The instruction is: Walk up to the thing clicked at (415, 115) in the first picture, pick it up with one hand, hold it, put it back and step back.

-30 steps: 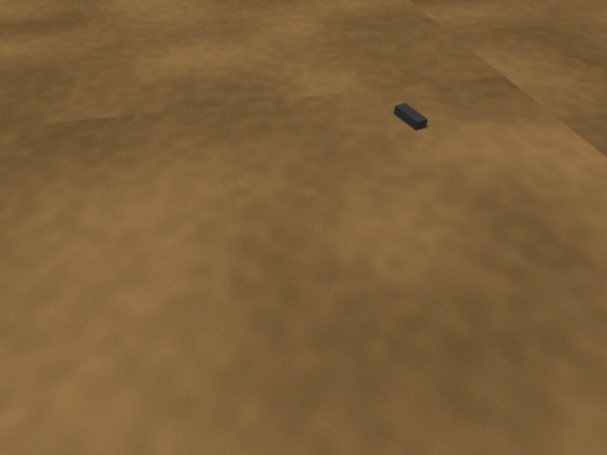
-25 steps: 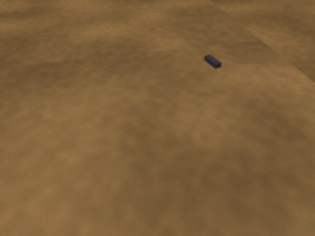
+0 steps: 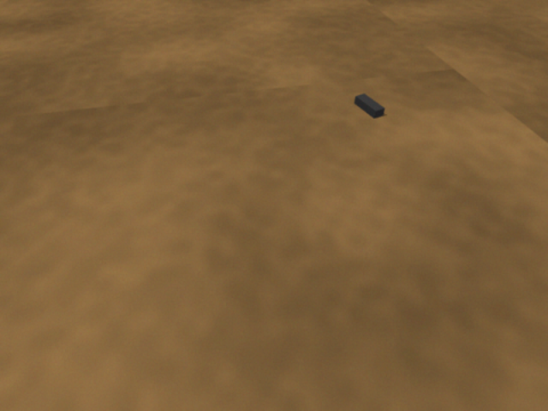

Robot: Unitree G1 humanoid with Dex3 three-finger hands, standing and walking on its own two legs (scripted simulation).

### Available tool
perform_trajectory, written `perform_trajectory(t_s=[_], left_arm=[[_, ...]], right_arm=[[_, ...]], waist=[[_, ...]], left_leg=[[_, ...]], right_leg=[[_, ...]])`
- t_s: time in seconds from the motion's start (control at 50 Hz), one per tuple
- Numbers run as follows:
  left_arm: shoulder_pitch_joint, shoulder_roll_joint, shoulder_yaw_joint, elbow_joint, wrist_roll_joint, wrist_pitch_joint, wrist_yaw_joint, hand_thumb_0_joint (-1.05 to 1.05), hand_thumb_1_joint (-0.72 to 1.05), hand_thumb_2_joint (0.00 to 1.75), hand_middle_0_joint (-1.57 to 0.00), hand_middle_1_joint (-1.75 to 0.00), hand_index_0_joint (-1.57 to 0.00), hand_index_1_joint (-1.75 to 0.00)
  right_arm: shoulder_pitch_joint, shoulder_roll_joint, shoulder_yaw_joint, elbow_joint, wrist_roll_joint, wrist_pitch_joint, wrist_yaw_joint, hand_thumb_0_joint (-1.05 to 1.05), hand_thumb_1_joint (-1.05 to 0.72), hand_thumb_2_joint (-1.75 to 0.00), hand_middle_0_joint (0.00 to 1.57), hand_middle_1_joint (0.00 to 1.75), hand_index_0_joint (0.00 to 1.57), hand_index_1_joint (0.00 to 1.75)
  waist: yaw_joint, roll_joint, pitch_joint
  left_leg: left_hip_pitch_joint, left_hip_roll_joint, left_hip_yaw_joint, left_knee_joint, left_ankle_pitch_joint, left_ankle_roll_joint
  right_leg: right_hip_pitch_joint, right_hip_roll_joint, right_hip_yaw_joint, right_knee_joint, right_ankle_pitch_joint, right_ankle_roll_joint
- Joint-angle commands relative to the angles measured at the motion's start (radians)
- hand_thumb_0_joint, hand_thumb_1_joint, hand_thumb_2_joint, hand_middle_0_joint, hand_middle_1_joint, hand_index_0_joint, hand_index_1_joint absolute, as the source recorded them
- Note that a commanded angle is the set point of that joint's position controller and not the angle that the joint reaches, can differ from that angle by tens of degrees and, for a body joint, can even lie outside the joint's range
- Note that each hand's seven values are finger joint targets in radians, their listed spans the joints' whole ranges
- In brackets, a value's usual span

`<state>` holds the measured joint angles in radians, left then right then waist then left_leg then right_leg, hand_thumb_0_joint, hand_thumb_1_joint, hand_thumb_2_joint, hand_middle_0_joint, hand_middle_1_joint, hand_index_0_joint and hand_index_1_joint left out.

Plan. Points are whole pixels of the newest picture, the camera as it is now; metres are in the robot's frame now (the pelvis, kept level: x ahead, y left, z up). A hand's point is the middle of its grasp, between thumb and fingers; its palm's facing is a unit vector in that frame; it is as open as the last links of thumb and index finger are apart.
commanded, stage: stand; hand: left
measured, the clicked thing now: (369, 105) +2.13 -0.64 -0.75
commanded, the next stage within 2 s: walk up in 0.52 s
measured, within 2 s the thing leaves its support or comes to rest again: neither
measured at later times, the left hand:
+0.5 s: hand out of the picture +0.07 +0.25 -0.16, palm faces -0.03 -0.94 -0.34, open 7.4 cm
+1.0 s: hand (195, 349) +0.28 +0.16 -0.13, palm faces -0.25 -0.85 -0.46, open 7.4 cm
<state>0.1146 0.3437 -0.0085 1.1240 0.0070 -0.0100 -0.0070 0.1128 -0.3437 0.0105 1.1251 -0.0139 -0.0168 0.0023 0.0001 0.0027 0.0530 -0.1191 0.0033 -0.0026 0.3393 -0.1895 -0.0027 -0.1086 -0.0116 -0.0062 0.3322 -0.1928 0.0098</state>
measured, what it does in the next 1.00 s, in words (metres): walks ahead, turning right: right foot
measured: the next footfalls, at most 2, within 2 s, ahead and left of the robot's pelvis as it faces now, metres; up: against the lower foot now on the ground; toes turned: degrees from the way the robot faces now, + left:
right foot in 0.86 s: +0.14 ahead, -0.24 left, +0.00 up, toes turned -27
left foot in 1.32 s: +0.55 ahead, -0.10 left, +0.00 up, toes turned -27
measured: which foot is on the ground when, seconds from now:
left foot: down 0.00-0.88, up 0.90-1.00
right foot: down 0.00-0.56, up 0.58-0.84, down 0.86-1.00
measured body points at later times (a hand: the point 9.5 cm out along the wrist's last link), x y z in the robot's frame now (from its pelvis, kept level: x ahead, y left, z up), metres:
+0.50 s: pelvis +0.00 +0.00 +0.00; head +0.01 +0.00 +0.45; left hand +0.07 +0.30 -0.13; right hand +0.08 -0.30 -0.13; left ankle +0.00 +0.12 -0.75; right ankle -0.01 -0.12 -0.75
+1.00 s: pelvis +0.12 -0.10 -0.03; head +0.10 -0.15 +0.41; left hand +0.29 +0.20 -0.10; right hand +0.13 -0.46 -0.16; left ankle +0.10 +0.05 -0.68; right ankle +0.11 -0.23 -0.75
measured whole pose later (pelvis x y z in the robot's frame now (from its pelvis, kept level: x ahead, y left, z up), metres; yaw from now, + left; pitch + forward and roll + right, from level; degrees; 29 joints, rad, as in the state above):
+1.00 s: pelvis +0.12 -0.10 -0.03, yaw -22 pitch -2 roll -1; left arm 0.26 0.40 0.08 0.95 0.00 -0.05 -0.07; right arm 0.14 -0.50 -0.08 0.95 -0.02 -0.02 0.10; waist 0.07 0.14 0.01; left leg -0.37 0.08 0.02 1.18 -0.47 0.00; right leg -0.34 -0.04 -0.08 0.71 -0.34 -0.02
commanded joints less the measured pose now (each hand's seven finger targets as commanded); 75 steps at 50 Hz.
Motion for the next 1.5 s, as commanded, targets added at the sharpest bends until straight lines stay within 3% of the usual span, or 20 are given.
perform_trajectory(t_s=[0.0, 0.48, 0.5, 0.56, 0.6, 0.66, 0.76, 0.82, 0.84, 0.86, 0.88, 0.9, 0.98, 1.04, 1.18, 1.28, 1.3, 1.32, 1.36, 1.48], left_arm=[[-0.038, 0.216, 0.047, -0.061, 0.001, -0.022, 0.017, 0.00, 0.90, 0.90, -0.20, -0.30, -0.20, -0.30], [-0.029, 0.217, 0.046, -0.068, 0.003, -0.024, 0.018, 0.00, 0.90, 0.90, -0.20, -0.30, -0.20, -0.30], [0.018, 0.337, 0.134, -0.175, 0.030, -0.018, -0.040, 0.00, 0.90, 0.90, -0.20, -0.30, -0.20, -0.30], [-0.276, 0.245, 0.123, -0.273, 0.033, -0.011, -0.076, 0.00, 0.90, 0.90, -0.20, -0.30, -0.20, -0.30], [-0.204, 0.292, 0.131, -0.270, 0.031, -0.018, -0.086, 0.00, 0.90, 0.90, -0.20, -0.30, -0.20, -0.30], [0.028, 0.289, 0.149, -0.209, 0.011, -0.001, -0.120, 0.00, 0.90, 0.90, -0.20, -0.30, -0.20, -0.30], [-0.001, 0.268, 0.155, -0.228, 0.011, -0.011, -0.135, 0.00, 0.90, 0.90, -0.20, -0.30, -0.20, -0.30], [0.184, 0.299, 0.173, -0.183, 0.021, -0.024, -0.108, 0.00, 0.90, 0.90, -0.20, -0.30, -0.20, -0.30], [0.300, 0.346, 0.189, -0.145, 0.027, -0.037, -0.089, 0.00, 0.90, 0.90, -0.20, -0.30, -0.20, -0.30], [0.415, 0.421, 0.218, -0.140, 0.035, -0.044, -0.063, 0.00, 0.90, 0.90, -0.20, -0.30, -0.20, -0.30], [0.309, 0.478, 0.201, -0.195, 0.009, -0.056, -0.062, 0.00, 0.90, 0.90, -0.20, -0.30, -0.20, -0.30], [0.239, 0.507, 0.198, -0.213, -0.008, -0.054, -0.056, 0.00, 0.90, 0.90, -0.20, -0.30, -0.20, -0.30], [0.134, 0.424, 0.164, -0.237, -0.020, -0.072, -0.007, 0.00, 0.90, 0.90, -0.20, -0.30, -0.20, -0.30], [0.077, 0.374, 0.140, -0.260, -0.024, -0.094, -0.001, 0.00, 0.90, 0.90, -0.20, -0.30, -0.20, -0.30], [0.151, 0.387, 0.140, -0.258, -0.017, -0.127, -0.011, 0.00, 0.90, 0.90, -0.20, -0.30, -0.20, -0.30], [0.079, 0.393, 0.135, -0.278, 0.001, -0.111, 0.011, 0.00, 0.90, 0.90, -0.20, -0.30, -0.20, -0.30], [0.125, 0.339, 0.119, -0.277, 0.008, -0.107, 0.011, 0.00, 0.90, 0.90, -0.20, -0.30, -0.20, -0.30], [0.199, 0.231, 0.081, -0.270, 0.006, -0.105, 0.009, 0.00, 0.90, 0.90, -0.20, -0.30, -0.20, -0.30], [0.301, 0.257, 0.066, -0.234, -0.032, -0.099, 0.036, 0.00, 0.90, 0.90, -0.20, -0.30, -0.20, -0.30], [0.170, 0.297, 0.096, -0.212, -0.048, -0.077, -0.011, 0.00, 0.90, 0.90, -0.20, -0.30, -0.20, -0.30]], right_arm=[[-0.040, -0.214, -0.045, -0.062, 0.007, -0.019, -0.013, 0.00, -0.90, -0.90, 0.20, 0.30, 0.20, 0.30], [-0.039, -0.217, -0.047, -0.064, 0.007, -0.016, -0.013, 0.00, -0.90, -0.90, 0.20, 0.30, 0.20, 0.30], [-0.021, -0.356, -0.147, -0.192, -0.028, -0.055, 0.027, 0.00, -0.90, -0.90, 0.20, 0.30, 0.20, 0.30], [0.141, -0.394, -0.177, -0.161, -0.019, -0.062, 0.036, 0.00, -0.90, -0.90, 0.20, 0.30, 0.20, 0.30], [0.008, -0.387, -0.181, -0.240, -0.021, -0.074, 0.033, 0.00, -0.90, -0.90, 0.20, 0.30, 0.20, 0.30], [-0.091, -0.351, -0.178, -0.282, -0.032, -0.085, 0.040, 0.00, -0.90, -0.90, 0.20, 0.30, 0.20, 0.30], [-0.100, -0.364, -0.179, -0.302, -0.024, -0.075, 0.066, 0.00, -0.90, -0.90, 0.20, 0.30, 0.20, 0.30], [-0.140, -0.354, -0.167, -0.312, -0.012, -0.055, 0.067, 0.00, -0.90, -0.90, 0.20, 0.30, 0.20, 0.30], [-0.144, -0.291, -0.144, -0.322, -0.017, -0.047, 0.070, 0.00, -0.90, -0.90, 0.20, 0.30, 0.20, 0.30], [-0.146, -0.209, -0.105, -0.359, -0.008, -0.048, 0.080, 0.00, -0.90, -0.90, 0.20, 0.30, 0.20, 0.30], [-0.120, -0.240, -0.105, -0.393, 0.012, -0.050, 0.099, 0.00, -0.90, -0.90, 0.20, 0.30, 0.20, 0.30], [-0.161, -0.328, -0.125, -0.393, 0.005, -0.057, 0.103, 0.00, -0.90, -0.90, 0.20, 0.30, 0.20, 0.30], [-0.078, -0.317, -0.107, -0.335, 0.017, -0.061, 0.104, 0.00, -0.90, -0.90, 0.20, 0.30, 0.20, 0.30], [-0.022, -0.325, -0.129, -0.322, 0.003, -0.039, 0.120, 0.00, -0.90, -0.90, 0.20, 0.30, 0.20, 0.30], [-0.150, -0.264, -0.135, -0.402, -0.018, -0.034, 0.142, 0.00, -0.90, -0.90, 0.20, 0.30, 0.20, 0.30], [0.136, -0.289, -0.175, -0.330, -0.017, -0.038, 0.125, 0.00, -0.90, -0.90, 0.20, 0.30, 0.20, 0.30], [0.305, -0.346, -0.198, -0.280, -0.024, -0.045, 0.105, 0.00, -0.90, -0.90, 0.20, 0.30, 0.20, 0.30], [0.403, -0.405, -0.219, -0.269, -0.036, -0.054, 0.079, 0.00, -0.90, -0.90, 0.20, 0.30, 0.20, 0.30], [0.172, -0.473, -0.233, -0.323, 0.005, -0.066, 0.072, 0.00, -0.90, -0.90, 0.20, 0.30, 0.20, 0.30], [0.169, -0.279, -0.173, -0.330, -0.004, -0.085, 0.052, 0.00, -0.90, -0.90, 0.20, 0.30, 0.20, 0.30]], waist=[[0.004, -0.002, -0.084], [0.003, 0.000, -0.084], [-0.019, 0.055, -0.136], [-0.170, 0.251, -0.007], [-0.091, 0.104, -0.019], [0.039, 0.136, -0.083], [0.027, 0.128, 0.012], [0.136, -0.021, -0.007], [0.190, -0.216, -0.030], [0.245, -0.462, -0.018], [0.163, -0.428, -0.030], [0.136, -0.296, -0.013], [0.048, -0.156, -0.038], [0.008, -0.113, 0.025], [0.020, -0.022, 0.057], [-0.127, -0.030, -0.132], [-0.196, 0.114, -0.223], [-0.218, 0.326, -0.258], [-0.085, 0.387, -0.212], [-0.059, 0.130, -0.137]], left_leg=[[0.019, 0.124, -0.097, -0.054, 0.177, 0.028], [0.028, 0.125, -0.092, -0.058, 0.167, 0.029], [0.203, 0.121, -0.036, 0.092, -0.356, 0.077], [0.321, 0.469, -0.351, -0.241, -0.628, 0.227], [0.157, 0.541, -0.350, -0.281, -0.506, 0.241], [0.109, 0.385, -0.062, -0.237, -0.481, 0.173], [-0.085, 0.279, 0.172, -0.097, -0.430, 0.138], [-0.272, 0.252, 0.231, 0.190, -0.482, 0.121], [-0.408, 0.150, 0.284, 0.522, -0.382, 0.094], [-0.643, 0.040, 0.253, 0.891, -0.421, 0.043], [-0.731, 0.003, 0.058, 0.957, -0.414, 0.000], [-0.722, 0.068, -0.030, 0.934, -0.378, -0.009], [-0.590, 0.158, -0.074, 0.785, -0.163, 0.015], [-0.485, 0.150, -0.050, 0.633, -0.034, 0.005], [-0.346, 0.131, 0.008, 0.310, 0.189, -0.021], [0.026, 0.101, 0.016, 0.206, 0.071, 0.022], [0.261, 0.100, -0.028, 0.167, -0.064, 0.060], [0.402, 0.288, -0.296, 0.082, -0.345, 0.063], [0.307, 0.455, -0.678, -0.186, -0.490, 0.144], [0.134, 0.235, -0.037, -0.059, 0.276, 0.012]], right_leg=[[0.018, -0.119, 0.085, -0.035, 0.155, -0.032], [0.020, -0.121, 0.090, -0.049, 0.161, -0.033], [-0.256, -0.095, 0.242, 0.028, -0.294, -0.093], [-0.784, -0.040, 0.017, 0.492, -0.270, -0.025], [-0.647, -0.155, 0.069, 0.590, -0.233, -0.021], [-0.487, -0.169, 0.019, 0.580, -0.163, -0.006], [-0.282, -0.133, -0.125, 0.392, -0.037, 0.012], [-0.036, -0.073, -0.175, 0.326, -0.037, -0.025], [0.089, -0.017, -0.128, 0.301, -0.158, -0.055], [0.144, -0.138, 0.232, 0.106, -0.525, -0.132], [0.142, -0.332, 0.775, -0.224, -0.818, -0.222], [0.114, -0.422, 0.926, -0.298, -0.907, -0.291], [0.052, -0.297, 0.484, -0.146, -0.357, -0.207], [-0.103, -0.200, 0.297, -0.183, -0.351, -0.158], [-0.195, -0.153, 0.140, -0.188, -0.157, -0.160], [-0.139, -0.171, 0.129, 0.210, 0.182, -0.133], [-0.263, -0.095, 0.083, 0.548, 0.161, -0.090], [-0.500, 0.025, 0.075, 0.803, -0.247, -0.058], [-0.634, 0.015, 0.129, 1.023, -0.255, -0.101], [-0.476, -0.046, 0.095, 0.775, 0.010, -0.039]])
